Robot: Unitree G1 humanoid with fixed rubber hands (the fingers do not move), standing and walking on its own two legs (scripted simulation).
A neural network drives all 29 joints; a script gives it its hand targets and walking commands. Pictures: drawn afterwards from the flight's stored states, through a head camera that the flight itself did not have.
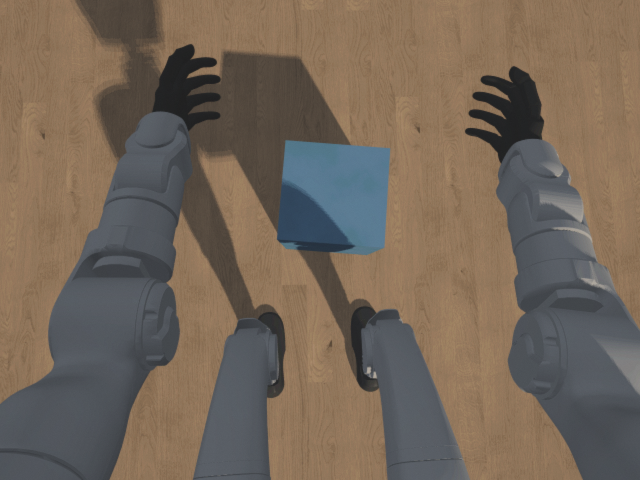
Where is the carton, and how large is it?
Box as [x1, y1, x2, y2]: [277, 140, 389, 254]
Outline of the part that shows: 285,140 277,239 286,248 367,254 382,248 384,246 389,148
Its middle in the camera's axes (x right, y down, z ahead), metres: +0.03 -0.08 +0.88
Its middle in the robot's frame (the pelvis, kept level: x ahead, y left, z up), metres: +0.48 -0.05 -0.51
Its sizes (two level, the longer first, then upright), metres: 0.210 0.200 0.250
